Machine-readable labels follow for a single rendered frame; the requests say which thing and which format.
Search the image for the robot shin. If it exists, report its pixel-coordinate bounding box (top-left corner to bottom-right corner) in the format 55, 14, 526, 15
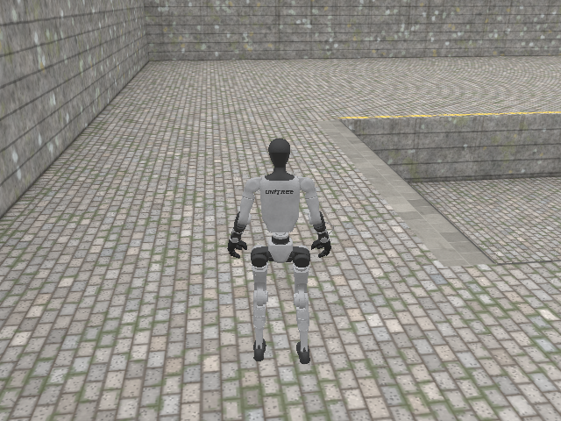
296, 293, 309, 353
253, 290, 266, 349

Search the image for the robot right upper arm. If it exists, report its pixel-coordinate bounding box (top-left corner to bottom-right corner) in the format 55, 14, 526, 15
298, 176, 322, 225

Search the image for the right robot shin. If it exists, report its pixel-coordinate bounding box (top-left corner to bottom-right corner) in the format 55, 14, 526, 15
296, 293, 309, 353

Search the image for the robot left forearm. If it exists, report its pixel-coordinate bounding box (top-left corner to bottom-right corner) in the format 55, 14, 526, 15
230, 212, 246, 243

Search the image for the robot left upper arm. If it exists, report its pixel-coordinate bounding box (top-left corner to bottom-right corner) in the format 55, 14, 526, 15
238, 177, 261, 225

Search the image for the robot right forearm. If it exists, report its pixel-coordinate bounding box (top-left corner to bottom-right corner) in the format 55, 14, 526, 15
313, 211, 330, 243

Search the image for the left robot shin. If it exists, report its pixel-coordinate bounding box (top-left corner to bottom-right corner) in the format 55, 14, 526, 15
253, 290, 266, 349

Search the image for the right robot hand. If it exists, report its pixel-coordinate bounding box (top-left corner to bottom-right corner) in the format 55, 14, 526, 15
311, 239, 331, 258

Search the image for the left robot hand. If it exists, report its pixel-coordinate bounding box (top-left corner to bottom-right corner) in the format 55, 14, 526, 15
227, 240, 247, 258

